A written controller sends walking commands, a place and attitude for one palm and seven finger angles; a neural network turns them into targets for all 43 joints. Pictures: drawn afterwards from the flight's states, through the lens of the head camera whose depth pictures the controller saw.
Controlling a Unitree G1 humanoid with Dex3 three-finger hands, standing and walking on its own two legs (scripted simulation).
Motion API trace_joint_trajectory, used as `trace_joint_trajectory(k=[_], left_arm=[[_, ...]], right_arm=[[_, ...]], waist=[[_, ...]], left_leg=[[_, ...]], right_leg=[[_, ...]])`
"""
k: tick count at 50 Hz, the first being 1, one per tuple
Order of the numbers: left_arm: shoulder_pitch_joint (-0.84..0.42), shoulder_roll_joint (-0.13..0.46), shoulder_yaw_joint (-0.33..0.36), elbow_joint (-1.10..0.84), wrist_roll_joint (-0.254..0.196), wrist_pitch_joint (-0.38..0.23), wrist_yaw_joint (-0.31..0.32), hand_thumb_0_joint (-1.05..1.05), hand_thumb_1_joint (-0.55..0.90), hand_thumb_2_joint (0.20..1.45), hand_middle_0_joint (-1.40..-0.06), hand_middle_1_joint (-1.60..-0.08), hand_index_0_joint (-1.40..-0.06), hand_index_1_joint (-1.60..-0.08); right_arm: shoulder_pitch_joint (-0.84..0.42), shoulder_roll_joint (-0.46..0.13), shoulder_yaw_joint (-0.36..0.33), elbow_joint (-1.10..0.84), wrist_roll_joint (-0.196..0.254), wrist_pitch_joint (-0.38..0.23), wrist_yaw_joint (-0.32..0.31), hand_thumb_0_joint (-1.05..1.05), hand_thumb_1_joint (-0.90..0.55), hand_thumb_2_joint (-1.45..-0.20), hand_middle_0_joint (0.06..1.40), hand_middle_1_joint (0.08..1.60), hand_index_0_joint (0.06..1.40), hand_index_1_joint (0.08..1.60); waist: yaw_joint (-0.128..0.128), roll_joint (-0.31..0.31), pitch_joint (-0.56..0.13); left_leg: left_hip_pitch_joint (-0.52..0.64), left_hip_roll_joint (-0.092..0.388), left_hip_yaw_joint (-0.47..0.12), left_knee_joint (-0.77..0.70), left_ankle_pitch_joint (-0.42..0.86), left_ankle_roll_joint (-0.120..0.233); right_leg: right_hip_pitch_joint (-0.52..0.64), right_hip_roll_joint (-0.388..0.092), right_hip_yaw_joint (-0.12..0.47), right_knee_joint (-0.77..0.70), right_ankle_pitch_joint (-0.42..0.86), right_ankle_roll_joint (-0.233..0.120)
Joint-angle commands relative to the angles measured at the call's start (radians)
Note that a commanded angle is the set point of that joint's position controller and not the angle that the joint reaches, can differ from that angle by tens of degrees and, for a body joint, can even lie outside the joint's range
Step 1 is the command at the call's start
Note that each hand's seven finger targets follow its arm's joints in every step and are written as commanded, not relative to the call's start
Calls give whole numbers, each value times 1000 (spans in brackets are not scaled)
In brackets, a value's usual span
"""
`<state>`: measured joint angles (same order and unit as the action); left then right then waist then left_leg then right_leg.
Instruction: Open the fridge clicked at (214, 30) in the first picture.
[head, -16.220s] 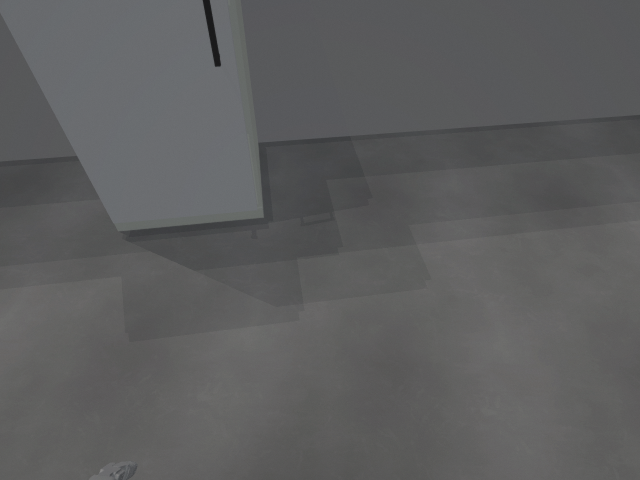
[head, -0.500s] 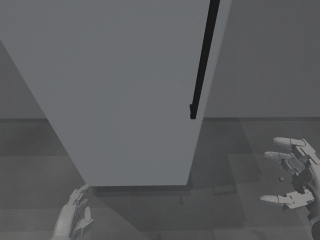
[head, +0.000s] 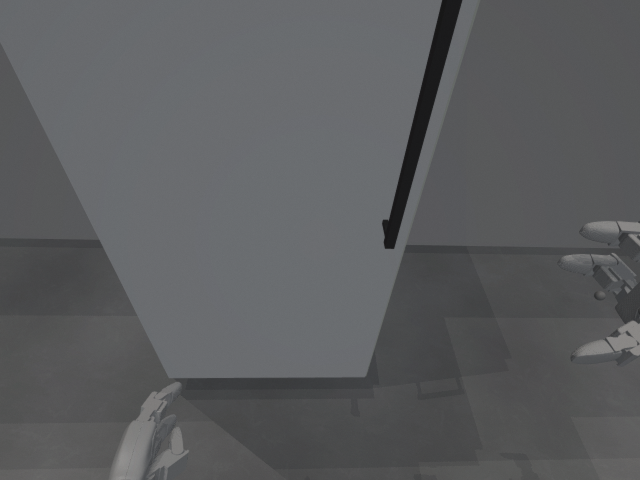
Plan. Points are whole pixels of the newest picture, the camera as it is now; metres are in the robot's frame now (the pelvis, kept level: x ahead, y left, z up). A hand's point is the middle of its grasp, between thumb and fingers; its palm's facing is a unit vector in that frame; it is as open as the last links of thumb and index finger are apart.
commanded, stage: raise the hand to about handle height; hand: right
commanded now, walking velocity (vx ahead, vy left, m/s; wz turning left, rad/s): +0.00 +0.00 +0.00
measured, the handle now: (414, 128) +0.54 -0.12 +0.20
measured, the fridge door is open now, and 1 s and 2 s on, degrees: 0 0 0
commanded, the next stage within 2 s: move the hooked fingers beside the handle in 0.44 s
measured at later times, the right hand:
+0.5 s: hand (585, 295) +0.28 -0.27 +0.16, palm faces +0.05 +1.00 -0.06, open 14.0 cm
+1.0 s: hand (535, 256) +0.34 -0.24 +0.15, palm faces +0.00 +1.00 -0.02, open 14.0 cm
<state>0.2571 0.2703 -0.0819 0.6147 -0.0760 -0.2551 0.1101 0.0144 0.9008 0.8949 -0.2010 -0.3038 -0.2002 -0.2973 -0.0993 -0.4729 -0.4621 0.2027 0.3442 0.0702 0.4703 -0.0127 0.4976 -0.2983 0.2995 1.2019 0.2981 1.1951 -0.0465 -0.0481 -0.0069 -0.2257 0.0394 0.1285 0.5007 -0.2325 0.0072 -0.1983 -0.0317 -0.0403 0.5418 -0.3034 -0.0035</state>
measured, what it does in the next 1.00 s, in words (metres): stands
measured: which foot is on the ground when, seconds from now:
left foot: down 0.00-1.00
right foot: down 0.00-1.00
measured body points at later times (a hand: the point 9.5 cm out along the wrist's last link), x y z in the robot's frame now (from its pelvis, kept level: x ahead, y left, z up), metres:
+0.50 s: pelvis +0.00 +0.00 +0.00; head -0.01 +0.02 +0.45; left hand +0.19 +0.23 -0.07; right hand +0.27 -0.32 +0.16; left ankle +0.03 +0.12 -0.74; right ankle -0.01 -0.11 -0.74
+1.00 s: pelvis +0.00 +0.00 +0.00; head +0.00 +0.01 +0.45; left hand +0.16 +0.24 -0.08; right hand +0.33 -0.30 +0.16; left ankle +0.03 +0.12 -0.74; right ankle -0.01 -0.11 -0.74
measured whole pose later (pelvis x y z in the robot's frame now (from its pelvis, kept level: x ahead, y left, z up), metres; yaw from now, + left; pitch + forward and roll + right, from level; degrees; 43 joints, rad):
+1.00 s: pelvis +0.00 +0.00 +0.00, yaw +1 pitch -1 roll +0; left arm 0.26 0.26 -0.07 0.61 -0.08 -0.21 0.11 0.01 0.90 0.89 -0.20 -0.30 -0.20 -0.30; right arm -0.28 -0.42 -0.37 0.35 0.28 0.08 0.39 -0.01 0.50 -0.30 0.30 1.20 0.30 1.20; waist -0.01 -0.03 -0.01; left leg -0.25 0.04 0.10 0.49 -0.22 0.00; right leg -0.20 -0.03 -0.06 0.50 -0.29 -0.01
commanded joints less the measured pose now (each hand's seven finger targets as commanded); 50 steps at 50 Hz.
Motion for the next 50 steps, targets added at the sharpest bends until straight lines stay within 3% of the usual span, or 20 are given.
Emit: trace_joint_trajectory(k=[1,3,4,8,9,14,24,28,29,33,34,36,37,39,43,44,46,47,49,50], left_arm=[[-118,127,54,-167,-7,-54,3,0,900,900,-200,-300,-200,-300],[-123,130,59,-178,-6,-53,2,0,900,900,-200,-300,-200,-300],[-125,129,59,-181,-4,-51,-1,0,900,900,-200,-300,-200,-300],[-129,119,60,-192,-1,-57,3,0,900,900,-200,-300,-200,-300],[-128,119,60,-187,2,-57,2,0,900,900,-200,-300,-200,-300],[-114,120,60,-172,-1,-55,8,0,900,900,-200,-300,-200,-300],[-121,119,59,-175,-3,-45,7,0,900,900,-200,-300,-200,-300],[-128,114,55,-180,-5,-44,11,0,900,900,-200,-300,-200,-300],[-125,111,54,-176,-5,-42,12,0,900,900,-200,-300,-200,-300],[-115,120,57,-160,-5,-39,23,0,900,900,-200,-300,-200,-300],[-113,122,56,-156,-4,-33,22,0,900,900,-200,-300,-200,-300],[-113,121,57,-156,-5,-30,24,0,900,900,-200,-300,-200,-300],[-119,117,54,-158,-5,-32,24,0,900,900,-200,-300,-200,-300],[-114,112,53,-160,-3,-32,23,0,900,900,-200,-300,-200,-300],[-104,120,57,-151,-3,-25,21,0,900,900,-200,-300,-200,-300],[-99,125,60,-152,-1,-21,17,0,900,900,-200,-300,-200,-300],[-105,121,60,-159,-3,-14,14,0,900,900,-200,-300,-200,-300],[-103,119,60,-158,-3,-13,13,0,900,900,-200,-300,-200,-300],[-94,125,64,-158,1,-7,10,0,900,900,-200,-300,-200,-300],[-95,125,66,-158,-1,-4,9,0,900,900,-200,-300,-200,-300]], right_arm=[[-210,-226,-64,-122,26,-32,20,0,500,-300,300,1200,300,1200],[-224,-245,-77,-155,23,-30,18,0,500,-300,300,1200,300,1200],[-228,-256,-83,-178,25,-33,13,0,500,-300,300,1200,300,1200],[-258,-291,-131,-266,18,-64,-21,0,500,-300,300,1200,300,1200],[-252,-305,-138,-283,19,-73,-28,0,500,-300,300,1200,300,1200],[-249,-266,-102,-226,11,-65,-24,0,500,-300,300,1200,300,1200],[-247,-259,-93,-212,17,-47,-5,0,500,-300,300,1200,300,1200],[-294,-222,-52,-240,10,-49,-11,0,500,-300,300,1200,300,1200],[-325,-210,-31,-241,13,-51,-14,0,500,-300,300,1200,300,1200],[-384,-229,-37,-167,-5,-53,-35,0,500,-300,300,1200,300,1200],[-391,-251,-45,-150,-9,-52,-42,0,500,-300,300,1200,300,1200],[-439,-251,-40,-140,-21,-58,-47,0,500,-300,300,1200,300,1200],[-466,-216,-4,-152,-26,-64,-47,0,500,-300,300,1200,300,1200],[-499,-186,34,-164,-25,-77,-55,0,500,-300,300,1200,300,1200],[-494,-204,6,-83,-35,-66,-74,0,500,-300,300,1200,300,1200],[-465,-233,-21,-59,-39,-60,-80,0,500,-300,300,1200,300,1200],[-491,-222,-12,-65,-46,-55,-90,0,500,-300,300,1200,300,1200],[-515,-204,6,-72,-47,-57,-95,0,500,-300,300,1200,300,1200],[-495,-241,-32,-54,-46,-59,-103,0,500,-300,300,1200,300,1200],[-504,-243,-35,-54,-49,-61,-103,0,500,-300,300,1200,300,1200]], waist=[[4,14,-113],[0,-7,-133],[-3,23,-133],[-9,-46,-200],[-10,-24,-196],[0,-32,-142],[1,-19,-152],[14,-56,-157],[21,-22,-146],[25,-30,-147],[23,2,-139],[28,-20,-166],[31,-64,-176],[35,-27,-193],[25,-30,-183],[13,15,-192],[14,-31,-209],[22,-25,-211],[11,28,-227],[14,2,-238]], left_leg=[[60,-21,-75,-78,110,9],[55,-20,-77,-74,98,9],[73,-18,-83,-77,100,10],[93,-24,-77,-68,121,10],[111,-23,-81,-70,138,10],[85,-26,-79,-76,160,9],[85,-28,-75,-73,184,9],[57,-31,-63,-73,157,10],[58,-32,-71,-81,150,9],[38,-29,-69,-85,95,9],[48,-28,-75,-92,89,9],[56,-26,-71,-83,109,11],[51,-25,-68,-77,124,14],[60,-29,-66,-74,145,16],[50,-24,-62,-70,144,17],[74,-25,-65,-69,150,18],[76,-20,-67,-63,175,18],[70,-21,-64,-63,183,18],[97,-23,-70,-61,205,17],[100,-21,-72,-58,218,17]], right_leg=[[-36,28,49,-99,153,-18],[-24,30,49,-95,149,-20],[-29,27,48,-91,158,-20],[9,32,42,-94,180,-20],[7,29,40,-92,197,-22],[5,28,34,-100,192,-21],[16,29,38,-97,210,-22],[37,31,44,-109,191,-19],[34,27,42,-106,182,-20],[23,29,50,-116,139,-19],[12,25,48,-115,141,-21],[21,27,47,-117,158,-20],[35,29,48,-118,170,-18],[49,24,52,-115,190,-19],[24,24,55,-126,184,-14],[11,21,52,-123,194,-15],[17,24,42,-122,213,-15],[25,23,44,-124,220,-14],[15,19,38,-117,238,-18],[16,21,34,-118,247,-18]])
